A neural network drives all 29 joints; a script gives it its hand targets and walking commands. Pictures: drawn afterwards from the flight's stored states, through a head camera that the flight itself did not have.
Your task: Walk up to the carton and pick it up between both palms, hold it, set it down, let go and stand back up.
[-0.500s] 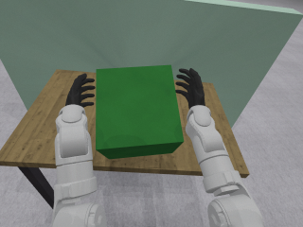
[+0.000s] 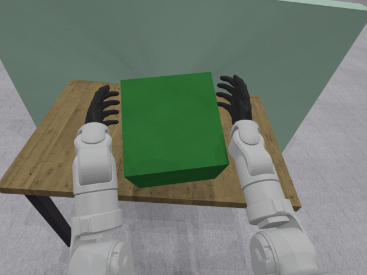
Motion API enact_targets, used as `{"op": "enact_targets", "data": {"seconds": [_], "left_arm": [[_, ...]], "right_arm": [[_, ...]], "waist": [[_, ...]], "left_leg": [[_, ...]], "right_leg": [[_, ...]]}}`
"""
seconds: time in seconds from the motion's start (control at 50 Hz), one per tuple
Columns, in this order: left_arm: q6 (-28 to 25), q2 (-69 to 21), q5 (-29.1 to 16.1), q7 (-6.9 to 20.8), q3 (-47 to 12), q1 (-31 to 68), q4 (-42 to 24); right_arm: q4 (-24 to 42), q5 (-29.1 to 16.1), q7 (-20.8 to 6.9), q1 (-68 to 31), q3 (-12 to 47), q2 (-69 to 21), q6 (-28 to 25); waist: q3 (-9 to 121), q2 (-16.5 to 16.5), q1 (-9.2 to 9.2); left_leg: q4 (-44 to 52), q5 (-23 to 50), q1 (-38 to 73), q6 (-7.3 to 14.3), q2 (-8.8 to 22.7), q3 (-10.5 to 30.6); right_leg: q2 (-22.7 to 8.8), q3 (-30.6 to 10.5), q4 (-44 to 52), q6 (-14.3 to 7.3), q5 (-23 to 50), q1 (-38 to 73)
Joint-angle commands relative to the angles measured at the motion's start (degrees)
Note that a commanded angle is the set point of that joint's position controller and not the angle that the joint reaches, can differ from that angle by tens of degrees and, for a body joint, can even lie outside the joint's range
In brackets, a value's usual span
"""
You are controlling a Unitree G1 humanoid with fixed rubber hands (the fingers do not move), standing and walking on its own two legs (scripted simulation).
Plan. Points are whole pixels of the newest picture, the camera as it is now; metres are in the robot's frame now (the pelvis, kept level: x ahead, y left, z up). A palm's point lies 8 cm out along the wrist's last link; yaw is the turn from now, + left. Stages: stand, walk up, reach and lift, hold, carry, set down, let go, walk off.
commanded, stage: hold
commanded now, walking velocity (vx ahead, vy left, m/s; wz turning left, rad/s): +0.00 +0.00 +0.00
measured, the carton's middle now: (172, 134) +0.41 +0.00 +0.09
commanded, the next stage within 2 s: none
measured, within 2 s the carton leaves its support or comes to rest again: neither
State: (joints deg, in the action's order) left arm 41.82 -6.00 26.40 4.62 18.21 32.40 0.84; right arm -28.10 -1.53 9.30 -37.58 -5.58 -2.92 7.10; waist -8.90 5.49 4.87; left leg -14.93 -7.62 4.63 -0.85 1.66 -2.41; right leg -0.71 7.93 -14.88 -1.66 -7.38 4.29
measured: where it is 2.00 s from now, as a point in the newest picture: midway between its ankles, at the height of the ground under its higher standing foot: outside the picture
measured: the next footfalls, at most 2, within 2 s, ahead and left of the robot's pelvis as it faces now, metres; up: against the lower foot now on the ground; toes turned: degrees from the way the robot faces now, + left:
none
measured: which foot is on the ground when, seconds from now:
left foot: down 0.00-1.00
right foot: down 0.00-1.00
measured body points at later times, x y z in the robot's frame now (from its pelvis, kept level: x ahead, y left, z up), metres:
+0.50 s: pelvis +0.01 +0.01 +0.00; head -0.02 +0.05 +0.45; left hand +0.37 +0.16 +0.17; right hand +0.37 -0.13 +0.19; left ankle +0.02 +0.13 -0.75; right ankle +0.03 -0.10 -0.75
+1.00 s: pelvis +0.00 +0.00 +0.00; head -0.02 +0.03 +0.45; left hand +0.38 +0.16 +0.17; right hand +0.38 -0.14 +0.19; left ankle +0.02 +0.13 -0.75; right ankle +0.03 -0.10 -0.75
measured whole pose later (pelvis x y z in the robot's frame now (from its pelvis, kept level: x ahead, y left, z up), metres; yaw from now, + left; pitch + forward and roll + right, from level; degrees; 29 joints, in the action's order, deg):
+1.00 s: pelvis +0.00 +0.00 +0.00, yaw +1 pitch -12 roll +0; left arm 41.3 -4.9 25.5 5.1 18.1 31.9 0.4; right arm -25.8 -2.1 10.8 -36.0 -3.9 -3.0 6.7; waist -9.2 5.5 5.7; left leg -15.1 -7.7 4.6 -0.7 1.4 -2.2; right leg -0.9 8.3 -14.8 -1.5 -7.6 4.6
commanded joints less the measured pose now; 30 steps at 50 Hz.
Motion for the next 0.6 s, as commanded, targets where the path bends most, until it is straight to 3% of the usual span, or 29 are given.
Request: {"op": "enact_targets", "data": {"seconds": [0.0,0.02,0.06,0.08,0.12,0.16,0.18,0.2,0.22,0.24,0.26,0.28,0.32,0.34,0.36,0.38,0.4,0.42,0.44,0.46,0.48,0.5,0.52,0.54,0.56,0.58], "left_arm": [[-5.7,-18.2,-11.2,8.8,-23.3,35.0,-5.9],[-5.7,-17.6,-10.3,8.9,-22.5,32.5,-8.0],[-5.5,-16.1,-9.7,9.5,-20.8,30.6,-4.6],[-5.9,-15.5,-8.7,9.6,-18.7,34.2,-3.7],[-5.2,-15.9,-8.0,10.3,-18.2,30.3,-3.6],[-5.5,-15.9,-9.0,9.9,-19.7,31.8,-6.1],[-5.6,-16.7,-9.4,10.1,-19.7,30.8,-6.0],[-6.0,-17.2,-10.5,9.7,-22.3,30.7,-9.6],[-5.9,-16.7,-10.4,10.1,-21.4,29.5,-8.7],[-5.6,-17.2,-11.0,9.2,-22.9,30.9,-8.6],[-6.0,-16.6,-11.2,9.7,-22.7,31.6,-9.5],[-4.9,-16.1,-9.8,9.8,-22.0,27.4,-7.8],[-4.6,-18.2,-10.5,9.8,-23.6,31.4,-8.3],[-4.3,-16.9,-10.6,9.5,-23.9,28.1,-9.5],[-4.1,-16.6,-10.0,9.7,-23.2,28.7,-9.2],[-4.2,-16.7,-9.5,9.5,-23.2,28.4,-10.6],[-4.7,-17.4,-10.0,9.4,-24.4,32.5,-9.7],[-4.1,-18.4,-10.1,9.4,-25.0,29.4,-12.3],[-4.6,-17.7,-10.5,9.3,-25.4,30.3,-11.5],[-3.8,-17.6,-9.5,9.2,-23.1,29.6,-9.2],[-4.3,-19.4,-10.3,8.1,-25.6,29.9,-13.4],[-3.7,-18.0,-9.6,8.1,-23.9,27.9,-11.9],[-3.7,-19.3,-9.8,8.3,-24.5,28.9,-11.9],[-3.1,-17.8,-9.7,8.5,-23.9,27.4,-10.3],[-3.8,-19.1,-11.1,7.9,-26.1,29.6,-12.3],[-3.1,-16.9,-8.9,8.3,-22.3,27.6,-8.0]], "right_arm": [[7.1,0.6,-6.7,-26.2,15.1,-21.4,-2.5],[7.7,-0.6,-6.7,-25.2,17.6,-22.0,-2.4],[9.4,-1.4,-5.8,-26.7,19.2,-22.5,-2.5],[7.8,-1.2,-5.9,-29.9,18.7,-21.7,-2.4],[8.0,-1.7,-5.1,-26.2,18.4,-21.0,-1.7],[9.0,-2.8,-5.6,-27.5,20.4,-20.4,-2.2],[11.1,-3.4,-5.0,-26.4,21.4,-21.9,-2.3],[11.3,-3.4,-5.2,-26.1,22.4,-21.6,-2.5],[14.5,-4.5,-4.7,-27.7,23.4,-22.1,-2.7],[13.3,-4.9,-5.2,-31.0,23.4,-20.3,-3.1],[14.7,-4.6,-4.4,-28.2,23.5,-22.6,-2.8],[10.9,-3.7,-4.3,-24.5,21.8,-20.1,-1.9],[11.0,-3.2,-4.8,-26.5,19.9,-19.6,-2.0],[11.3,-4.1,-4.4,-24.3,21.5,-18.9,-1.7],[10.7,-3.4,-4.6,-23.0,19.7,-20.2,-1.3],[12.2,-4.0,-5.0,-23.4,20.6,-19.9,-1.9],[9.8,-3.8,-5.4,-25.9,19.3,-19.2,-1.7],[11.4,-4.2,-5.6,-24.5,20.3,-19.2,-1.7],[12.7,-3.5,-5.4,-24.0,19.8,-19.9,-1.8],[13.0,-3.7,-5.9,-26.8,19.3,-19.1,-2.0],[12.8,-4.5,-6.5,-27.1,20.8,-18.5,-2.4],[11.9,-4.2,-6.0,-23.9,21.0,-18.4,-1.9],[12.7,-4.2,-6.3,-26.2,21.0,-18.1,-2.0],[12.0,-3.4,-6.2,-22.9,19.1,-17.3,-1.3],[13.8,-4.3,-6.9,-27.8,20.1,-18.2,-2.4],[11.5,-3.0,-6.7,-24.6,18.9,-17.4,-1.5]], "waist": [[20.2,-4.1,3.42],[21.1,-3.9,1.09],[21.1,-2.9,1.04],[20.7,-3.1,0.1],[18.2,-3.6,0.71],[18.7,-4.0,-0.44],[20.7,-1.9,0.09],[22.7,-3.3,0.05],[22.4,-3.1,0.16],[24.6,-4.1,-0.3],[23.6,-3.5,0.95],[20.3,-3.5,1.83],[20.4,-5.3,2.23],[20.0,-6.0,1.86],[17.5,-5.6,2.81],[18.2,-6.5,1.69],[18.4,-7.4,2.17],[19.4,-7.3,1.9],[19.6,-6.9,2.59],[18.3,-5.8,0.6],[21.4,-8.4,0.82],[19.3,-6.8,1.56],[20.9,-6.9,1.61],[17.4,-6.7,2.88],[21.3,-6.3,2.12],[16.3,-4.5,1.61]], "left_leg": [[1.8,3.0,-0.8,0.8,-3.3,-3.1],[0.7,9.4,0.5,0.7,-3.0,-3.2],[0.5,8.2,-0.2,1.5,-4.3,-3.7],[1.0,4.4,-1.5,1.9,-4.7,-3.7],[1.3,7.1,1.2,1.7,-4.3,-3.4],[0.8,9.8,1.1,0.8,-3.8,-3.4],[0.0,11.1,2.0,1.3,-4.2,-3.4],[-1.0,15.1,2.6,0.6,-3.6,-2.9],[-1.8,17.2,4.0,0.4,-4.0,-3.0],[-2.2,16.5,3.7,0.2,-3.5,-2.4],[-2.4,16.2,5.4,0.4,-4.4,-2.8],[-1.6,15.7,4.9,-0.1,-3.4,-2.6],[-0.7,12.3,4.3,-0.3,-3.3,-2.7],[-0.9,14.7,5.6,-0.2,-2.9,-2.3],[-0.7,11.7,4.5,-0.3,-3.4,-2.7],[-0.4,14.6,3.7,-0.4,-2.9,-2.0],[-0.7,12.2,4.2,-1.2,-2.6,-2.2],[-1.1,16.1,6.1,-1.2,-2.4,-2.0],[-0.8,14.2,4.6,-0.9,-2.8,-2.2],[-0.6,13.7,4.7,-0.9,-2.6,-2.3],[-1.0,17.2,7.3,-1.5,-1.5,-1.0],[-1.6,17.7,6.1,-1.4,-2.2,-1.8],[-1.2,16.3,6.3,-1.5,-1.8,-1.6],[-0.7,16.9,5.6,-1.8,-2.0,-1.6],[-0.6,14.5,5.6,-1.5,-1.6,-1.0],[0.5,12.6,4.4,-0.9,-1.8,-1.9]], "right_leg": [[0.2,0.4,0.8,3.7,4.2,5.9],[0.6,0.4,-0.2,4.3,9.3,7.3],[-0.1,-0.1,0.6,5.0,12.2,9.8],[-0.5,0.3,0.4,5.3,9.2,8.7],[0.0,0.1,0.8,4.9,10.8,7.8],[0.9,1.2,0.3,4.6,10.7,7.2],[0.9,0.9,0.3,4.9,12.4,8.6],[1.2,0.9,-0.6,4.9,15.2,8.6],[1.2,0.6,-0.4,5.3,17.4,8.5],[1.6,1.1,-0.8,4.5,13.7,7.4],[1.2,0.3,0.1,5.1,15.2,7.8],[1.5,0.6,0.5,4.6,13.0,7.0],[2.2,1.5,0.9,3.8,7.0,4.7],[2.4,1.8,1.0,3.5,8.2,5.1],[1.6,0.8,1.5,3.5,6.8,5.3],[1.7,1.0,0.7,3.6,7.9,7.2],[1.8,1.1,1.1,3.5,4.3,4.8],[2.5,1.5,0.7,3.3,6.8,4.5],[1.9,1.0,1.2,3.2,6.0,5.0],[2.3,1.1,1.8,3.1,3.5,3.6],[2.9,2.0,0.5,2.6,4.0,2.2],[2.5,1.5,0.7,2.9,7.1,4.4],[2.6,1.7,0.7,2.9,5.3,4.3],[2.4,1.4,1.5,2.4,5.8,4.3],[2.7,1.5,1.2,2.6,3.1,3.3],[2.2,1.2,1.8,2.5,2.1,4.1]]}}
